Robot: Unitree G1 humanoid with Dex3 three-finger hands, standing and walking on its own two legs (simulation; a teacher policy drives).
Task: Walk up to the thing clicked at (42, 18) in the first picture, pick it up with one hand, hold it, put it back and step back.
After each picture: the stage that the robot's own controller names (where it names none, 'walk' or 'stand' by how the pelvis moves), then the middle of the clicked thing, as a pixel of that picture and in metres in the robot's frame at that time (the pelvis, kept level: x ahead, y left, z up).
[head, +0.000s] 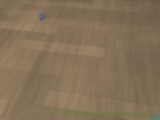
stand; (41, 16) +1.89 +0.53 -0.72
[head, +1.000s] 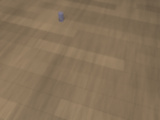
walk; (60, 16) +1.79 +0.21 -0.70
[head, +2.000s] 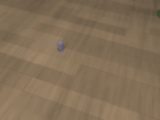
walk; (60, 46) +1.23 +0.18 -0.71
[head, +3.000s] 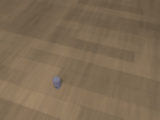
walk; (56, 82) +0.78 +0.21 -0.71
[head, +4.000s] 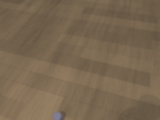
stand; (58, 118) +0.45 +0.23 -0.69
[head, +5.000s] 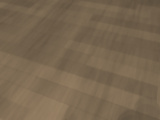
stand; out of the picture +0.41 +0.20 -0.72
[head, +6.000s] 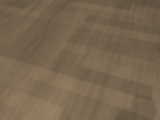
stand; out of the picture +0.39 +0.22 -0.72
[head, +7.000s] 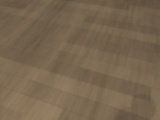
stand; out of the picture +0.38 +0.23 -0.73
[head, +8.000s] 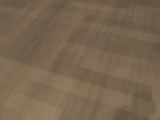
stand; out of the picture +0.37 +0.23 -0.73
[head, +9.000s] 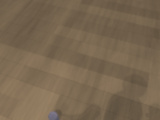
go down; (53, 118) +0.39 +0.22 -0.71
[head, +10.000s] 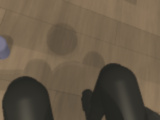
go down; out of the picture +0.47 +0.25 -0.28
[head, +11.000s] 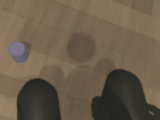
close in; (18, 52) +0.47 +0.23 -0.30
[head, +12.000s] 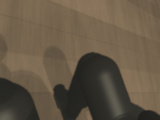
close in; out of the picture +0.46 +0.27 -0.23
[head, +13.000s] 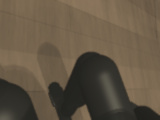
close; out of the picture +0.45 +0.28 -0.23
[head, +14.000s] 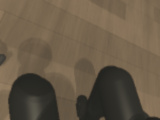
lift; out of the picture +0.39 +0.27 -0.15
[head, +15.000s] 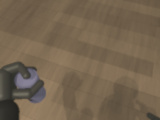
lift; (32, 86) +0.33 +0.18 +0.01
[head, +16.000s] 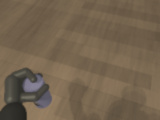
hold; (38, 92) +0.32 +0.17 -0.01
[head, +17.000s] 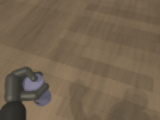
hold; (38, 90) +0.32 +0.17 -0.01
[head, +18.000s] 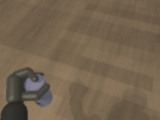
crouch; (39, 91) +0.33 +0.17 -0.01
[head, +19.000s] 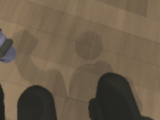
crouch; (0, 47) +0.46 +0.23 -0.11
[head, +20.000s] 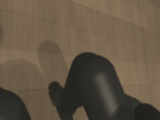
lower; out of the picture +0.45 +0.28 -0.24
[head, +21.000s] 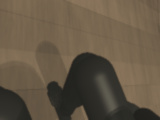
lower; out of the picture +0.45 +0.28 -0.24
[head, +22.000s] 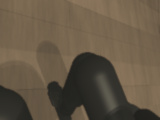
lower; out of the picture +0.45 +0.28 -0.24
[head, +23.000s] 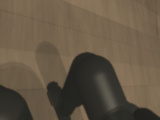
lower; out of the picture +0.45 +0.28 -0.24
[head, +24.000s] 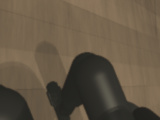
draw back; out of the picture +0.45 +0.28 -0.24
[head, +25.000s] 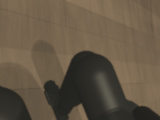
withdraw; out of the picture +0.44 +0.27 -0.24
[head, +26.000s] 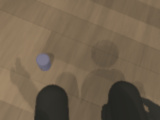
walk; (44, 62) +0.47 +0.19 -0.38
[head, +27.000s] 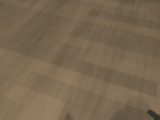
stand; out of the picture +0.39 +0.18 -0.66
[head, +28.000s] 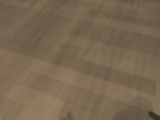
stand; out of the picture +0.40 +0.19 -0.67
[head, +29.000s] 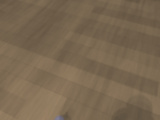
stand; out of the picture +0.40 +0.18 -0.67
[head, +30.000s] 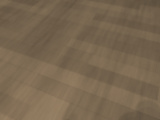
stand; out of the picture +0.41 +0.19 -0.72
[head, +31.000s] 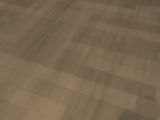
stand; out of the picture +0.38 +0.21 -0.73
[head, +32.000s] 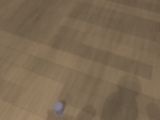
walk; (58, 108) +0.42 +0.17 -0.70
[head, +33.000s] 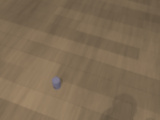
walk; (56, 83) +0.64 +0.18 -0.71
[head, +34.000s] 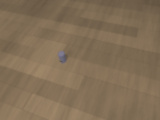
stand; (62, 57) +0.98 +0.27 -0.70
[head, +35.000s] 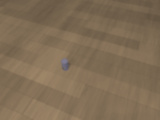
stand; (65, 64) +0.99 +0.18 -0.71
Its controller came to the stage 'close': yes
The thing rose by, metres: 0.70
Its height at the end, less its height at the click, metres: +0.00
